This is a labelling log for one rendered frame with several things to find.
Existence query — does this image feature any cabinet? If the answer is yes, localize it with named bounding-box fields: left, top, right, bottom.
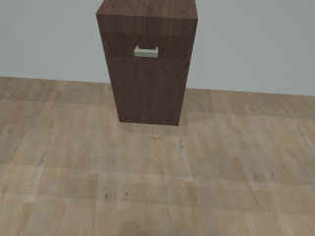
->
left=95, top=0, right=198, bottom=126

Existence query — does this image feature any handle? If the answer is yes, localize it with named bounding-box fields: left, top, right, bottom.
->
left=134, top=45, right=158, bottom=58

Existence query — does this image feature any drawer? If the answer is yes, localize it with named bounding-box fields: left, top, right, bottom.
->
left=104, top=31, right=190, bottom=61

